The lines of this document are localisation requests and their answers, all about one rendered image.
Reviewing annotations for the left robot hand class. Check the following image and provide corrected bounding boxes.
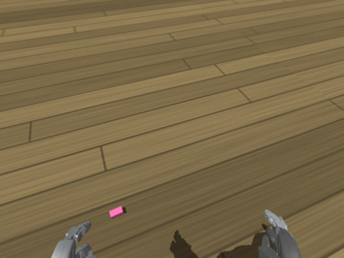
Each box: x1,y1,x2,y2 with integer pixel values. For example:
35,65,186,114
51,221,96,258

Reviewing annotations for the right robot hand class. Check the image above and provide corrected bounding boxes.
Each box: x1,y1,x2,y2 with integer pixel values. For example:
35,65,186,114
258,210,302,258

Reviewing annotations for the small box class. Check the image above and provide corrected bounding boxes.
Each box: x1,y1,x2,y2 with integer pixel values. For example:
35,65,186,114
109,206,124,219

